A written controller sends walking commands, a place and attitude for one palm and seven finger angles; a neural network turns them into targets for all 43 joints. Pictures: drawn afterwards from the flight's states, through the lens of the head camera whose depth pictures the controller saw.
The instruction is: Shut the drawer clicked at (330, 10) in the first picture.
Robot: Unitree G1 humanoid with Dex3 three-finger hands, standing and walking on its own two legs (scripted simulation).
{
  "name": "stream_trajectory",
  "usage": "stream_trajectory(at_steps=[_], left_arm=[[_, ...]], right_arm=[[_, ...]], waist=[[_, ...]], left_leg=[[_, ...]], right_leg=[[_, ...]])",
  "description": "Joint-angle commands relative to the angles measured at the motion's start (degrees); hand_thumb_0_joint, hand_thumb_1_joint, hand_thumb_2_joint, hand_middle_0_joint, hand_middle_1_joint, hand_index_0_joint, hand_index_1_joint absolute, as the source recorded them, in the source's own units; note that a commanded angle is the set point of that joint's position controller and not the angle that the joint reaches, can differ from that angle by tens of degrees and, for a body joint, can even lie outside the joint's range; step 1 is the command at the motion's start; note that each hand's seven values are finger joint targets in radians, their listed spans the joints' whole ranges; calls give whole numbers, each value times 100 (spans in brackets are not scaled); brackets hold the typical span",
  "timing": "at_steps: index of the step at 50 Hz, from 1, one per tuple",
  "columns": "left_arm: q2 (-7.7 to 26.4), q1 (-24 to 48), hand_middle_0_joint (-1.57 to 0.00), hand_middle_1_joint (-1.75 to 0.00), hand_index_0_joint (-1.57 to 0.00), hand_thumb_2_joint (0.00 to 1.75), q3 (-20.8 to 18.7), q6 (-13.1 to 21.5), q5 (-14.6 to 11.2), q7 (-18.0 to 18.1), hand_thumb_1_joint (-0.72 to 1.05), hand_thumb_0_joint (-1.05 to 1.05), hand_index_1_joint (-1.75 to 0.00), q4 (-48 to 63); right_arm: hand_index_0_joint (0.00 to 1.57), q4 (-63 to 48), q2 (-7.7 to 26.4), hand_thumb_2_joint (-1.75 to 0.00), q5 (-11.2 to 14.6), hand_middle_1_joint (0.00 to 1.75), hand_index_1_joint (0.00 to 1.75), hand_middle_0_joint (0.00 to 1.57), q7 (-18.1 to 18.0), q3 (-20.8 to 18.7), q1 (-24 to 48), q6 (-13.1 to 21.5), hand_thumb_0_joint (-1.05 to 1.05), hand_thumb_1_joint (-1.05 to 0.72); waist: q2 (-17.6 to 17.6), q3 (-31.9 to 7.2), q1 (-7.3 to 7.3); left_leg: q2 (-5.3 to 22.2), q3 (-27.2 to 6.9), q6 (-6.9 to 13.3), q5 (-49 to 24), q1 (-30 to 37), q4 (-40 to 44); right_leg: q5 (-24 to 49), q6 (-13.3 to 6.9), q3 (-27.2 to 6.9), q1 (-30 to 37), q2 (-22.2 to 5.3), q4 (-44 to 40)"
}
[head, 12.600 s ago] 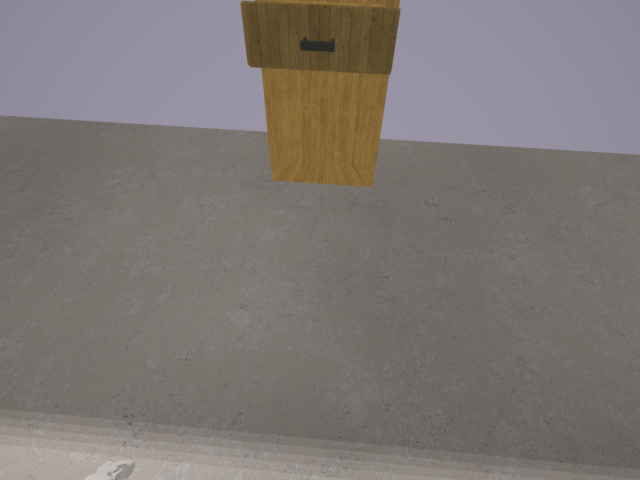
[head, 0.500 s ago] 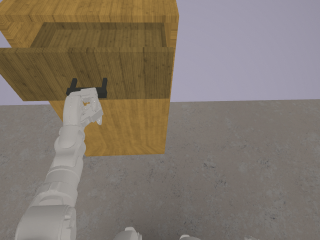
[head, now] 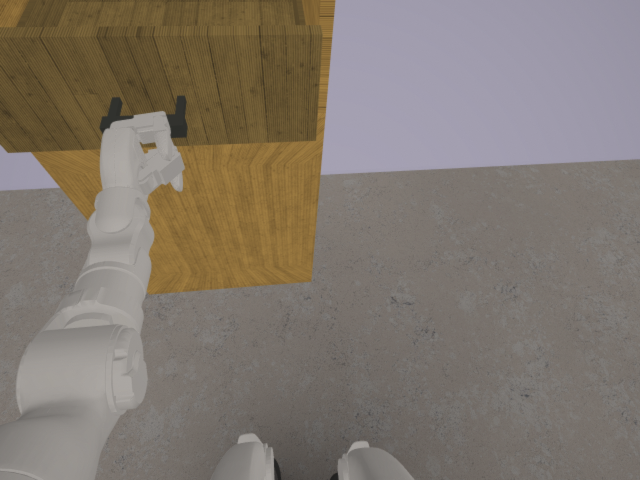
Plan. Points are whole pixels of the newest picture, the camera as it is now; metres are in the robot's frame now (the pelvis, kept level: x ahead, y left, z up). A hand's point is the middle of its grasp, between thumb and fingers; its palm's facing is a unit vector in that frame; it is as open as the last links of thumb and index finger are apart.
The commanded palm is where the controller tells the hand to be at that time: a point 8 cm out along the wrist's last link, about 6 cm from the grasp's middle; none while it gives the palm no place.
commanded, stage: push the drawer shut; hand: left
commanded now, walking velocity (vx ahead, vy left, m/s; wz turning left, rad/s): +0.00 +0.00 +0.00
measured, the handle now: (147, 115) +0.57 +0.19 +0.09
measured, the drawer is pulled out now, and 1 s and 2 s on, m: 0.07 0.00 0.00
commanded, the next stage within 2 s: pull the fist back off the drawer in 0.84 s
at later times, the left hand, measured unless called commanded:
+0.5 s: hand (184, 118) +0.57 +0.15 +0.09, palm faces +0.07 -1.00 -0.03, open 3.2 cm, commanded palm +0.56 +0.19 +0.09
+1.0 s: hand (179, 117) +0.57 +0.15 +0.09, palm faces +0.07 -1.00 -0.04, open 2.9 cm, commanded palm +0.60 +0.18 +0.09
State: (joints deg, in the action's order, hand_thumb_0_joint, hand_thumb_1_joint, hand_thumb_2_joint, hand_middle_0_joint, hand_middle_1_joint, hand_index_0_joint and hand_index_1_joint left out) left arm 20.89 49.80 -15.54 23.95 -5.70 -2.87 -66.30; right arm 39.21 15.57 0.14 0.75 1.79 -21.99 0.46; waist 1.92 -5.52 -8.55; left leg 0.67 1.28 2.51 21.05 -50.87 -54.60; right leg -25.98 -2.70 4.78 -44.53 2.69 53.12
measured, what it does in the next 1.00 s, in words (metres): stands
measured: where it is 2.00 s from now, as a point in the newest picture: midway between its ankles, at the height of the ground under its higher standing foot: outside the picture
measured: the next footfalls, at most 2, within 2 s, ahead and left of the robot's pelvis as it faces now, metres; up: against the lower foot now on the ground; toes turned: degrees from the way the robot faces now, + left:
none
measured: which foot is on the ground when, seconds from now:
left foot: down 0.00-1.00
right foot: down 0.00-1.00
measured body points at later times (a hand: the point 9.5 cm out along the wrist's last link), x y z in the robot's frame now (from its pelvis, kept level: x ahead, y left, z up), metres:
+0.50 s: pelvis +0.02 +0.01 -0.01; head +0.15 +0.02 +0.42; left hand +0.56 +0.20 +0.09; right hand -0.03 -0.25 -0.11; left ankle +0.05 +0.09 -0.68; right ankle -0.01 -0.09 -0.68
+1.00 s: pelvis -0.01 +0.01 -0.02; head +0.14 +0.04 +0.41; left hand +0.56 +0.21 +0.09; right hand -0.06 -0.25 -0.11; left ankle +0.05 +0.09 -0.68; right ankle -0.01 -0.09 -0.68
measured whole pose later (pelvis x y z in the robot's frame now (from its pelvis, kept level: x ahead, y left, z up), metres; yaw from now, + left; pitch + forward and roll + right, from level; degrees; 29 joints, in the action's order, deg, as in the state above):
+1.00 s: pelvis -0.01 +0.01 -0.02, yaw +0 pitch +24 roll -5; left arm 31.7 69.7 -17.1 19.4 0.5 -0.4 -79.5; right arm 38.7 16.3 -2.3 1.2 4.1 -25.4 0.0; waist 2.6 -5.6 -15.1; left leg 1.3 -0.9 3.0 21.4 -62.5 -59.4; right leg -25.5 -2.3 6.9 -54.4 3.5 55.4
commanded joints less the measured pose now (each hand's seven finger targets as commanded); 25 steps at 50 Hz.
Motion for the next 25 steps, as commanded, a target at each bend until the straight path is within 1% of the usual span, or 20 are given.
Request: stream_trajectory(at_steps=[1,2,3,4,5,6,7,9,10,11,12,13,14,16,17,20,21,22,23,25], left_arm=[[1109,3514,-140,-160,-140,90,-55,391,99,110,90,0,-160,1220],[1246,3542,-140,-160,-140,90,-150,385,128,126,90,0,-160,1161],[1244,3579,-140,-160,-140,90,-117,364,171,125,90,0,-160,1036],[1213,3686,-140,-160,-140,90,-69,344,192,138,90,0,-160,1003],[1237,3820,-140,-160,-140,90,-92,335,217,161,90,0,-160,983],[1343,3851,-140,-160,-140,90,-161,334,258,164,90,0,-160,955],[1467,3830,-140,-160,-140,90,-276,320,263,186,90,0,-160,923],[1355,3988,-140,-160,-140,90,-148,285,307,182,90,0,-160,840],[1469,4071,-140,-160,-140,90,-267,304,313,205,90,0,-160,878],[1554,4010,-140,-160,-140,90,-326,284,346,200,90,0,-160,777],[1725,4049,-140,-160,-140,90,-436,300,357,203,90,0,-160,856],[1648,4056,-140,-160,-140,90,-386,290,366,196,90,0,-160,881],[1701,4017,-140,-160,-140,90,-447,277,369,199,90,0,-160,851],[1640,4132,-140,-160,-140,90,-395,274,394,201,90,0,-160,845],[1684,4063,-140,-160,-140,90,-444,244,398,203,90,0,-160,759],[1778,4126,-140,-160,-140,90,-477,158,434,208,90,0,-160,572],[1726,4285,-140,-160,-140,90,-412,146,457,218,90,0,-160,607],[1785,4296,-140,-160,-140,90,-468,126,463,224,90,0,-160,580],[1882,4311,-140,-160,-140,90,-508,116,483,218,90,0,-160,556],[1913,4446,-140,-160,-140,90,-514,99,509,229,90,0,-160,490]], right_arm=[[20,-321,993,-90,-57,30,30,20,11,-360,-859,77,0,-90],[20,-309,1010,-90,-66,30,30,20,13,-369,-896,61,0,-90],[20,-308,1013,-90,-75,30,30,20,16,-358,-929,41,0,-90],[20,-314,1015,-90,-81,30,30,20,26,-351,-954,34,0,-90],[20,-297,1031,-90,-105,30,30,20,31,-350,-1012,28,0,-90],[20,-296,1048,-90,-106,30,30,20,35,-360,-1046,20,0,-90],[20,-303,1060,-90,-125,30,30,20,36,-356,-1096,4,0,-90],[20,-312,1045,-90,-139,30,30,20,49,-352,-1134,-23,0,-90],[20,-291,1057,-90,-167,30,30,20,56,-349,-1187,-30,0,-90],[20,-293,1076,-90,-160,30,30,20,57,-350,-1238,-50,0,-90],[20,-303,1086,-90,-173,30,30,20,59,-357,-1256,-77,0,-90],[20,-318,1066,-90,-183,30,30,20,75,-353,-1293,-91,0,-90],[20,-311,1068,-90,-185,30,30,20,81,-367,-1300,-112,0,-90],[20,-291,1071,-90,-200,30,30,20,96,-361,-1369,-149,0,-90],[20,-272,1072,-90,-207,30,30,20,110,-366,-1382,-167,0,-90],[20,-263,1098,-90,-218,30,30,20,121,-357,-1468,-237,0,-90],[20,-260,1105,-90,-214,30,30,20,126,-357,-1479,-248,0,-90],[20,-242,1112,-90,-226,30,30,20,127,-370,-1495,-256,0,-90],[20,-250,1120,-90,-228,30,30,20,126,-361,-1521,-269,0,-90],[20,-223,1130,-90,-247,30,30,20,128,-353,-1578,-291,0,-90]], waist=[[374,-2339,-447],[388,-2350,-442],[344,-2283,-465],[442,-2224,-511],[394,-2233,-551],[470,-2338,-536],[387,-2421,-518],[454,-2355,-604],[547,-2450,-584],[459,-2541,-579],[615,-2631,-533],[648,-2746,-541],[597,-2736,-533],[669,-2806,-587],[674,-2751,-564],[589,-2547,-645],[629,-2540,-697],[632,-2578,-699],[741,-2550,-685],[721,-2539,-763]], left_leg=[[38,-585,29,-721,2423,501],[42,-579,28,-721,2382,473],[47,-596,20,-654,2312,484],[50,-600,24,-602,2301,482],[48,-624,36,-677,2310,463],[57,-610,28,-696,2344,441],[57,-623,38,-797,2317,417],[63,-613,36,-780,2287,390],[54,-623,43,-936,2337,345],[68,-621,37,-1059,2352,335],[69,-618,23,-1141,2374,316],[59,-605,32,-1298,2448,289],[67,-577,30,-1357,2427,265],[90,-620,21,-1590,2541,229],[88,-610,18,-1607,2514,223],[94,-622,27,-1618,2367,224],[105,-628,30,-1631,2412,214],[100,-625,35,-1608,2390,180],[105,-614,27,-1612,2372,181],[113,-653,39,-1694,2398,137]], right_leg=[[851,192,-446,-246,72,-889],[847,185,-454,-249,71,-890],[785,183,-432,-289,75,-876],[729,182,-430,-382,76,-888],[789,176,-417,-394,88,-866],[784,182,-420,-438,86,-851],[852,176,-413,-356,97,-835],[834,186,-408,-460,97,-843],[942,169,-402,-444,103,-806],[1031,174,-397,-398,111,-789],[1082,164,-401,-361,108,-771],[1216,163,-403,-313,121,-756],[1296,166,-404,-269,124,-771],[1433,162,-369,-383,132,-711],[1441,159,-362,-369,142,-728],[1471,158,-350,-386,145,-747],[1457,171,-343,-496,151,-739],[1427,173,-347,-504,153,-748],[1417,164,-356,-518,148,-753],[1451,155,-337,-603,152,-723]])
